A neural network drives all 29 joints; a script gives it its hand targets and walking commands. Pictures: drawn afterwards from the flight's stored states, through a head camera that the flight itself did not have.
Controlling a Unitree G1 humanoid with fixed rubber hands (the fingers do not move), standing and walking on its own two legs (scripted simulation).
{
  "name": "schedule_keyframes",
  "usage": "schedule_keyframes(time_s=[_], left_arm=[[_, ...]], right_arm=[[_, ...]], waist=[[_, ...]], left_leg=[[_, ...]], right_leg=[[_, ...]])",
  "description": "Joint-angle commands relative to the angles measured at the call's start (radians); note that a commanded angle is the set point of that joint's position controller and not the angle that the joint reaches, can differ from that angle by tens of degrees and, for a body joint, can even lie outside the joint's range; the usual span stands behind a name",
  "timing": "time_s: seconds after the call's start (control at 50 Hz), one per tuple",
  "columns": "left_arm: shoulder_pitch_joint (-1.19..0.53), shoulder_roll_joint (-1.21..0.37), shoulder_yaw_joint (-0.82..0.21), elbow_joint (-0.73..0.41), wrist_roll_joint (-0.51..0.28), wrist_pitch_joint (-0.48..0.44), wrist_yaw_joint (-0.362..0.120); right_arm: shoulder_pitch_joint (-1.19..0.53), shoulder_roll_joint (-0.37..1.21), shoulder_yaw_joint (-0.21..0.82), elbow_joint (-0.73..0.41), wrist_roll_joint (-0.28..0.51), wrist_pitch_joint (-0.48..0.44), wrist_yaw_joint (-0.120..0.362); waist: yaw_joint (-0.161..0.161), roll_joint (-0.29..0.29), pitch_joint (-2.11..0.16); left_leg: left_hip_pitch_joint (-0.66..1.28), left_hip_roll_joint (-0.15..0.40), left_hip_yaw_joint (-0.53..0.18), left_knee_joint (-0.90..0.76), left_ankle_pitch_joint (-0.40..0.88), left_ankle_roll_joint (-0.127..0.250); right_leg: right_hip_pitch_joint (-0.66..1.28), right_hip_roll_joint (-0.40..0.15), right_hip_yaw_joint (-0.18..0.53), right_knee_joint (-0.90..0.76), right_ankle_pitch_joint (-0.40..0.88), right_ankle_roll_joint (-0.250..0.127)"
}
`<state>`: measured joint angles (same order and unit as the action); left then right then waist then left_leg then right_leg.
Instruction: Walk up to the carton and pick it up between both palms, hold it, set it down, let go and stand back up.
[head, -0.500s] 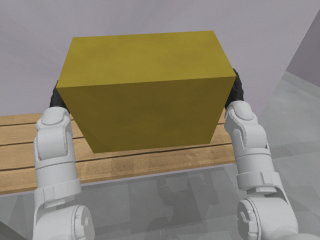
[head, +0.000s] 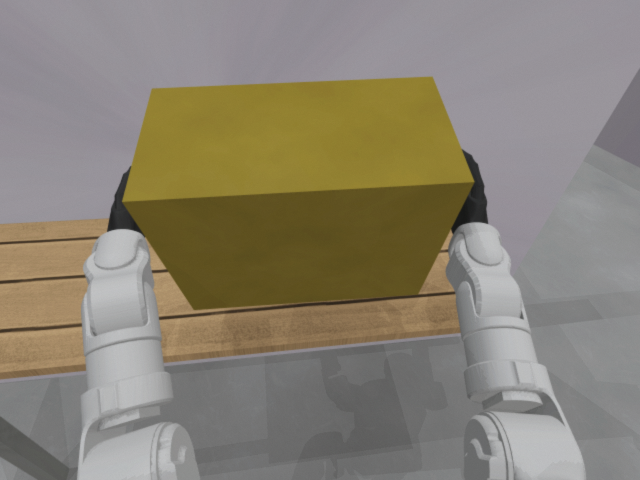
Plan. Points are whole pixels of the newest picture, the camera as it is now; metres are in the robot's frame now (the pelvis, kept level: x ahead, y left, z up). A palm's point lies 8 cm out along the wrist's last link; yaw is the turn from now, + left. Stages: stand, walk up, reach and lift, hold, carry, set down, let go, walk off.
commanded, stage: set down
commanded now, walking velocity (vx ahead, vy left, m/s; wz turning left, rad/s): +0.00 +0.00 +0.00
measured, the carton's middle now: (301, 204) +0.39 +0.01 +0.16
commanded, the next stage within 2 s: none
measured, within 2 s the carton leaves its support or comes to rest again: neither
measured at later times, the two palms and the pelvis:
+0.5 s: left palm (158, 232) +0.38 +0.19 +0.13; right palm (469, 225) +0.36 -0.21 +0.15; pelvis +0.02 +0.01 +0.00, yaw +0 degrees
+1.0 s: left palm (180, 239) +0.40 +0.17 +0.09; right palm (468, 240) +0.37 -0.22 +0.11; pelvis +0.03 +0.01 +0.00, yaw -1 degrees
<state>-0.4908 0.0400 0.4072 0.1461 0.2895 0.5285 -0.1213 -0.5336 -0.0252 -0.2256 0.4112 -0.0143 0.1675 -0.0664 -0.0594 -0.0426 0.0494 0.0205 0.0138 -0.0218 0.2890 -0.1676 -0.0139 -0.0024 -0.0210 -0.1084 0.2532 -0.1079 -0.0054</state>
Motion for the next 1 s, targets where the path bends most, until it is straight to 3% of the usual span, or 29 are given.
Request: schedule_keyframes(time_s=[0.0,0.08,0.12,0.16,0.22,0.28,0.36,0.4,0.42,0.46,0.5,0.56,0.62,0.66,0.68,0.72,0.74,0.8,0.84,0.9,0.98], left_arm=[[-0.637,-0.374,-0.513,-0.087,-0.177,-0.152,-0.138],[-0.636,-0.392,-0.554,-0.084,-0.190,-0.182,-0.112],[-0.651,-0.403,-0.564,-0.095,-0.205,-0.196,-0.103],[-0.637,-0.423,-0.618,-0.136,-0.232,-0.207,-0.088],[-0.612,-0.424,-0.619,-0.162,-0.224,-0.215,-0.069],[-0.578,-0.425,-0.644,-0.226,-0.223,-0.216,-0.056],[-0.499,-0.385,-0.568,-0.179,-0.180,-0.175,-0.068],[-0.483,-0.383,-0.559,-0.180,-0.177,-0.162,-0.077],[-0.488,-0.383,-0.556,-0.170,-0.174,-0.156,-0.080],[-0.492,-0.376,-0.542,-0.161,-0.166,-0.154,-0.083],[-0.538,-0.395,-0.563,-0.171,-0.180,-0.167,-0.080],[-0.616,-0.431,-0.629,-0.179,-0.209,-0.214,-0.052],[-0.655,-0.430,-0.603,-0.088,-0.203,-0.255,-0.042],[-0.684,-0.442,-0.600,-0.043,-0.213,-0.277,-0.038],[-0.671,-0.452,-0.588,-0.006,-0.206,-0.286,-0.038],[-0.673,-0.455,-0.576,0.041,-0.199,-0.306,-0.035],[-0.686,-0.454,-0.570,0.057,-0.192,-0.318,-0.035],[-0.659,-0.446,-0.514,0.138,-0.177,-0.336,-0.041],[-0.664,-0.446,-0.511,0.135,-0.168,-0.348,-0.042],[-0.681,-0.451,-0.521,0.120,-0.177,-0.376,-0.039],[-0.645,-0.462,-0.528,0.130,-0.177,-0.395,-0.032]], right_arm=[[-0.614,0.351,0.374,-0.227,-0.001,-0.191,0.146],[-0.605,0.340,0.385,-0.202,-0.005,-0.225,0.136],[-0.609,0.346,0.399,-0.204,-0.001,-0.233,0.133],[-0.603,0.357,0.432,-0.259,0.024,-0.247,0.133],[-0.589,0.355,0.480,-0.271,0.055,-0.243,0.130],[-0.557,0.346,0.523,-0.303,0.093,-0.233,0.127],[-0.495,0.321,0.512,-0.239,0.093,-0.189,0.128],[-0.501,0.319,0.517,-0.266,0.101,-0.186,0.129],[-0.494,0.309,0.496,-0.245,0.087,-0.180,0.130],[-0.498,0.299,0.481,-0.238,0.084,-0.182,0.134],[-0.524,0.304,0.464,-0.253,0.075,-0.196,0.140],[-0.547,0.297,0.419,-0.235,0.053,-0.235,0.157],[-0.514,0.294,0.331,-0.105,-0.018,-0.245,0.171],[-0.526,0.312,0.292,-0.069,-0.049,-0.260,0.178],[-0.537,0.314,0.283,-0.065,-0.057,-0.270,0.182],[-0.542,0.317,0.267,-0.010,-0.069,-0.283,0.182],[-0.536,0.324,0.270,0.018,-0.072,-0.285,0.183],[-0.552,0.346,0.282,0.044,-0.075,-0.289,0.186],[-0.552,0.358,0.293,0.056,-0.072,-0.293,0.187],[-0.573,0.389,0.342,0.007,-0.056,-0.312,0.185],[-0.551,0.391,0.383,-0.009,-0.037,-0.318,0.182]], waist=[[-0.022,0.052,-0.395],[-0.038,0.053,-0.434],[-0.026,0.053,-0.444],[-0.029,0.067,-0.504],[-0.016,0.040,-0.536],[-0.009,0.058,-0.558],[0.005,0.020,-0.391],[0.017,0.022,-0.407],[0.005,0.020,-0.394],[0.009,0.032,-0.372],[0.008,0.047,-0.412],[-0.020,0.104,-0.509],[-0.041,0.090,-0.459],[-0.043,0.096,-0.478],[-0.029,0.083,-0.470],[-0.034,0.078,-0.473],[-0.024,0.083,-0.462],[0.002,0.021,-0.420],[0.009,0.022,-0.446],[0.020,-0.004,-0.522],[0.022,-0.004,-0.537]], left_leg=[[-0.063,-0.058,0.083,-0.048,0.103,-0.023],[-0.021,-0.054,0.079,-0.020,0.176,-0.041],[-0.033,-0.060,0.072,-0.023,0.181,-0.045],[0.016,-0.060,0.066,0.010,0.311,-0.061],[0.026,-0.065,0.058,0.036,0.409,-0.068],[0.014,-0.063,0.046,0.047,0.496,-0.072],[-0.060,-0.067,0.052,0.006,0.393,-0.051],[-0.056,-0.067,0.055,-0.001,0.381,-0.042],[-0.061,-0.064,0.057,-0.011,0.338,-0.042],[-0.065,-0.063,0.064,-0.018,0.303,-0.040],[-0.052,-0.058,0.064,-0.012,0.298,-0.048],[0.023,-0.039,0.051,0.010,0.349,-0.078],[0.026,-0.035,0.060,-0.009,0.232,-0.083],[0.008,-0.032,0.064,-0.022,0.182,-0.078],[-0.005,-0.032,0.063,-0.025,0.180,-0.073],[-0.005,-0.033,0.068,-0.019,0.210,-0.073],[-0.021,-0.036,0.069,-0.021,0.211,-0.075],[-0.073,-0.045,0.071,-0.037,0.195,-0.046],[-0.094,-0.050,0.080,-0.041,0.214,-0.042],[-0.098,-0.054,0.080,-0.029,0.287,-0.038],[-0.089,-0.059,0.074,-0.008,0.365,-0.043]], right_leg=[[0.192,0.029,-0.032,0.003,0.060,0.030],[0.192,0.040,-0.038,0.011,0.122,0.033],[0.191,0.037,-0.039,0.012,0.124,0.035],[0.215,0.048,-0.035,0.027,0.236,0.034],[0.252,0.055,-0.026,0.046,0.359,0.043],[0.291,0.057,-0.014,0.062,0.446,0.041],[0.296,0.053,-0.006,0.050,0.393,0.048],[0.303,0.048,-0.004,0.053,0.400,0.049],[0.279,0.046,-0.006,0.043,0.358,0.047],[0.258,0.044,-0.005,0.035,0.329,0.042],[0.238,0.046,-0.014,0.033,0.290,0.037],[0.146,0.055,-0.030,0.018,0.223,0.016],[0.070,0.053,-0.042,-0.008,0.100,0.012],[0.067,0.049,-0.043,-0.009,0.076,0.010],[0.075,0.047,-0.043,-0.009,0.076,0.013],[0.089,0.048,-0.043,-0.005,0.116,0.020],[0.100,0.042,-0.034,-0.006,0.120,0.017],[0.159,0.035,-0.024,0.004,0.163,0.038],[0.201,0.032,-0.016,0.019,0.230,0.044],[0.276,0.033,-0.007,0.044,0.368,0.060],[0.296,0.035,0.000,0.055,0.456,0.063]])
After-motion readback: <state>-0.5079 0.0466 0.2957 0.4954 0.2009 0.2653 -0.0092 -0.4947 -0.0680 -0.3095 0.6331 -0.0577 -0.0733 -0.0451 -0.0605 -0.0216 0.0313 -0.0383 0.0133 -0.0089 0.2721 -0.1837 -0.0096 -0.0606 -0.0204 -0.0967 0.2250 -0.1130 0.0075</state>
